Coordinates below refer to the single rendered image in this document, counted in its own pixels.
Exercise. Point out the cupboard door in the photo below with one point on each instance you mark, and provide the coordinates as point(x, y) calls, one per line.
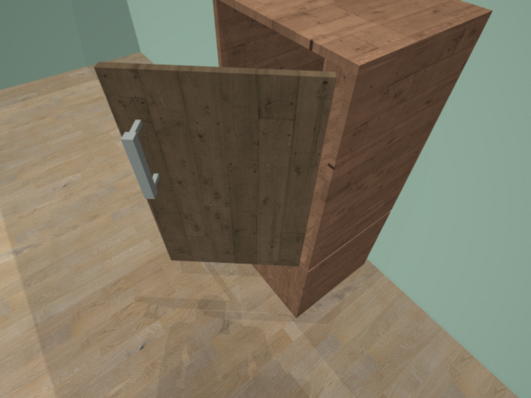
point(237, 151)

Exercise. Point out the handle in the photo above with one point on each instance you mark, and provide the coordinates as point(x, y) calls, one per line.
point(135, 153)

